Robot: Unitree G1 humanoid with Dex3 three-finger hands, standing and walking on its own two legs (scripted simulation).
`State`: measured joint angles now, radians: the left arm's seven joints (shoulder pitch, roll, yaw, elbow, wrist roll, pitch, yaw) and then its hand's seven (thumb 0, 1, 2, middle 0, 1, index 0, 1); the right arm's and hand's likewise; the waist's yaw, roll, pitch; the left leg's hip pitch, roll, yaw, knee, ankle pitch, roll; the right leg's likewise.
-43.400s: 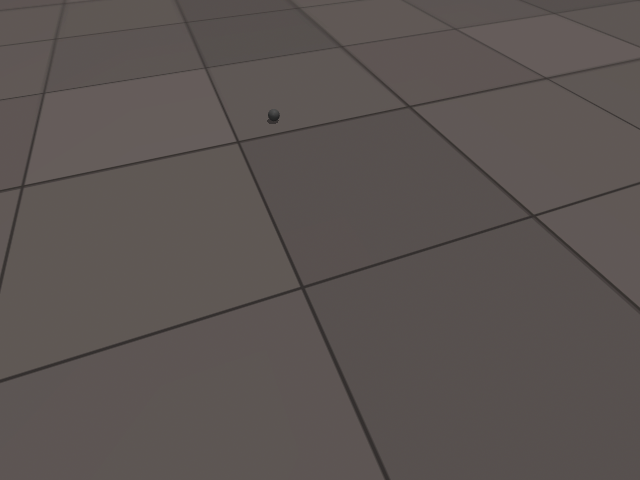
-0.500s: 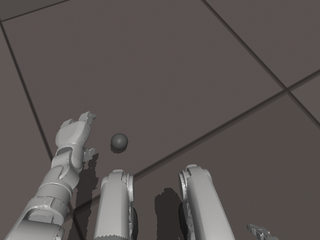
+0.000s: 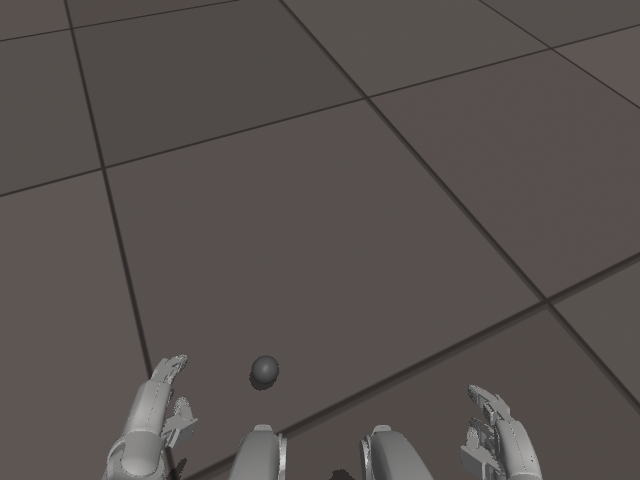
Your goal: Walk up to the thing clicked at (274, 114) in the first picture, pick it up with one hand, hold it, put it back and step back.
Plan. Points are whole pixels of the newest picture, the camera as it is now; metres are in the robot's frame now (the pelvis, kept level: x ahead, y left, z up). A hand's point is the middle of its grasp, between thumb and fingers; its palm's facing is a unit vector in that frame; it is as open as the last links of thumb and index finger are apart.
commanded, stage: home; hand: left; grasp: from above
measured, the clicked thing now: (265, 369) +0.46 +0.13 -0.58
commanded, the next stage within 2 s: none
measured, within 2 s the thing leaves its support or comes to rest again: neither
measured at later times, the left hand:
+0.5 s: hand (134, 428) +0.21 +0.19 +0.05, palm faces +0.08 -0.98 -0.21, open 7.4 cm
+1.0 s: hand (136, 441) +0.20 +0.19 +0.05, palm faces +0.07 -0.98 -0.20, open 7.4 cm
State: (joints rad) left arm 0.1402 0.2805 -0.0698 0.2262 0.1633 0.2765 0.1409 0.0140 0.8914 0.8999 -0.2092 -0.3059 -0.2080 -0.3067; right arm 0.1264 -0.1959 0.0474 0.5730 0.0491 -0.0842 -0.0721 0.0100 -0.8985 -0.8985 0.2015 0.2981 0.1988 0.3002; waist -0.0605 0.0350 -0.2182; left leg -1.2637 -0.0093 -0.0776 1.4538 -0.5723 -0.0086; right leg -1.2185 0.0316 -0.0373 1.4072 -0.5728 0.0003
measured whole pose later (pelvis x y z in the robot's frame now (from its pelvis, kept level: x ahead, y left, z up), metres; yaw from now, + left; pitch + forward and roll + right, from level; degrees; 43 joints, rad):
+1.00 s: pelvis +0.05 +0.01 +0.10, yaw +1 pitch +9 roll -3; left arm 0.50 0.23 0.03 -0.12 -0.05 0.45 0.02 0.02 0.91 0.90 -0.20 -0.31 -0.20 -0.31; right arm 0.31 -0.22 0.05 0.53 0.01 -0.23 -0.18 0.02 -0.90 -0.90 0.20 0.30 0.20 0.30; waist -0.04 0.04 -0.16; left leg -0.69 0.00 -0.07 1.00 -0.48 0.00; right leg -0.63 0.03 -0.03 0.93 -0.46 0.01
